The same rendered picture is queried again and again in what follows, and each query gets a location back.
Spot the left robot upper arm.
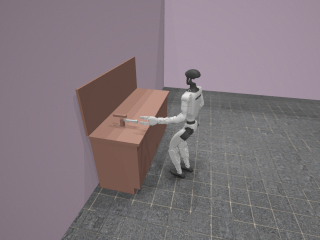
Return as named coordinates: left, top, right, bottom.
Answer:
left=178, top=92, right=191, bottom=121

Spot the robot left hand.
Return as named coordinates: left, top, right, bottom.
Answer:
left=140, top=116, right=158, bottom=126

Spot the left robot forearm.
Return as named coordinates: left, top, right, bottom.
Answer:
left=158, top=115, right=185, bottom=125

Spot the tap lever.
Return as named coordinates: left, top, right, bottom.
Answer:
left=123, top=119, right=138, bottom=124

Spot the right robot upper arm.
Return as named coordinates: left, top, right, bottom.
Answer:
left=197, top=86, right=204, bottom=108

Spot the robot left foot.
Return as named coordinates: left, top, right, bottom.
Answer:
left=170, top=169, right=186, bottom=179

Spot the robot head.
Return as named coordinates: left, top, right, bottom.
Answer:
left=185, top=69, right=201, bottom=93

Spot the counter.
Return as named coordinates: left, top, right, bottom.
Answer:
left=75, top=56, right=170, bottom=195

